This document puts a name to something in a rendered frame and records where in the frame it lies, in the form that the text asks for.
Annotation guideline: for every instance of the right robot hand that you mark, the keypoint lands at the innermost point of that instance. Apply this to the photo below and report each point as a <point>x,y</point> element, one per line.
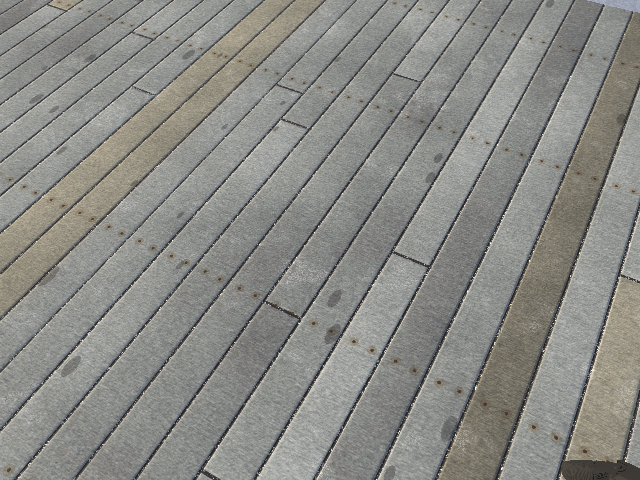
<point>599,470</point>

